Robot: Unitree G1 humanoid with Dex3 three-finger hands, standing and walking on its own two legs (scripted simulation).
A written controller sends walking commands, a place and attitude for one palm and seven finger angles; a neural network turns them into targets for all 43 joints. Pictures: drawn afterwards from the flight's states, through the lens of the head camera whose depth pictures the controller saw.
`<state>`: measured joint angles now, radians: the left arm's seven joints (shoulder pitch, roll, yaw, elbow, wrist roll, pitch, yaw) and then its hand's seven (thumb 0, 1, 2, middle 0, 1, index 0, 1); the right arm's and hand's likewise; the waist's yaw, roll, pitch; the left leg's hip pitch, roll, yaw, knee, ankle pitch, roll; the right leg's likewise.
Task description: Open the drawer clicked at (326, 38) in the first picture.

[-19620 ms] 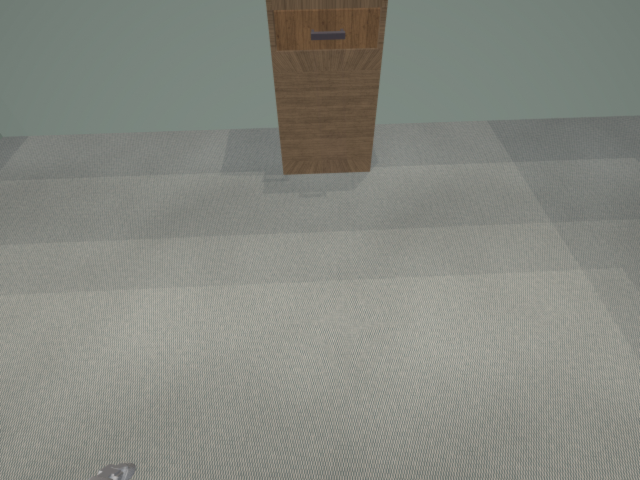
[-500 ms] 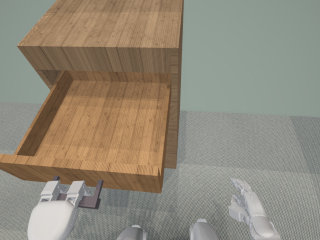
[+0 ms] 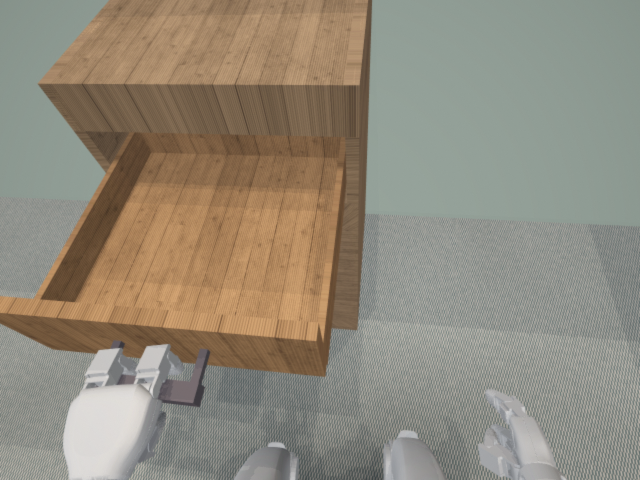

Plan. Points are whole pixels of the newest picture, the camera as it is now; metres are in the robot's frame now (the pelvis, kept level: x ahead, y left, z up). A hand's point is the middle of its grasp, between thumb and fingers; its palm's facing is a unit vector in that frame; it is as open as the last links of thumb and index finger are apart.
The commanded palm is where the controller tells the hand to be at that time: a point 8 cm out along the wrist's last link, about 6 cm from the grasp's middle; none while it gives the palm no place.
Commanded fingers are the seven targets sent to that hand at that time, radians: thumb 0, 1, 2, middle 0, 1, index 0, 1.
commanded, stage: open the thumb to release the handle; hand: left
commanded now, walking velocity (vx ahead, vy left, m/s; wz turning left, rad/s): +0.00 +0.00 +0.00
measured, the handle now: (152, 370) +0.24 +0.22 +0.01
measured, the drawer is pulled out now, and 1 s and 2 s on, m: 0.30 0.30 0.30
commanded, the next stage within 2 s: lift the hand off the handle in 0.18 s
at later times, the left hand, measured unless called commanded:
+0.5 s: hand (146, 417) +0.19 +0.23 -0.01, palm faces +0.01 -0.05 -1.00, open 13.7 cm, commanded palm +0.18 +0.22 +0.04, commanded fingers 0.00 -0.50 0.30 -0.30 -1.20 -0.30 -1.20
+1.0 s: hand (141, 413) +0.19 +0.23 +0.00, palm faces -0.04 -0.08 -1.00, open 13.3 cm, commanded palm +0.18 +0.23 +0.07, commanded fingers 0.00 -0.50 0.30 -0.30 -1.20 -0.30 -1.20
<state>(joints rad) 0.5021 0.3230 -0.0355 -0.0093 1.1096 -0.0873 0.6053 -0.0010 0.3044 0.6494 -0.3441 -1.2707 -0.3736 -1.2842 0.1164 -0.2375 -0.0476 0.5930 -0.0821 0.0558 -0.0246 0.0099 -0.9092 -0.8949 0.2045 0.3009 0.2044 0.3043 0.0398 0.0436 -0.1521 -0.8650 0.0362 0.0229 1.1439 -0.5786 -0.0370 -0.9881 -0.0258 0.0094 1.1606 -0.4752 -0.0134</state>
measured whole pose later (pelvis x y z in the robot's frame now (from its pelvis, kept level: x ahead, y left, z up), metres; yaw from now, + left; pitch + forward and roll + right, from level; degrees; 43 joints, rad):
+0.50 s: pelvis +0.00 +0.00 +0.01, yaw +1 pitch +16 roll +2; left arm 0.40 0.31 -0.07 0.07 1.13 -0.06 0.59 0.00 -0.48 0.31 -0.32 -1.21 -0.34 -1.23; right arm 0.09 -0.23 -0.04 0.59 -0.08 0.03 -0.04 0.01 -0.91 -0.89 0.21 0.30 0.21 0.30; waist 0.05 0.04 -0.15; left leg -0.83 0.03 0.00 1.11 -0.56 -0.04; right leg -0.95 -0.03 -0.01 1.12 -0.46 -0.02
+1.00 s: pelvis -0.01 +0.00 +0.02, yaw +1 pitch +14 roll +1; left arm 0.39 0.34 -0.07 0.09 1.10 -0.08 0.54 0.00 -0.49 0.30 -0.33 -1.20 -0.41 -1.22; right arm 0.11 -0.23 -0.03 0.61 -0.07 0.02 -0.06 0.01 -0.91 -0.89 0.21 0.30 0.21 0.30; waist 0.04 0.04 -0.12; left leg -0.75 0.03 0.01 1.03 -0.52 -0.03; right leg -0.86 -0.03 -0.01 1.04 -0.42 -0.01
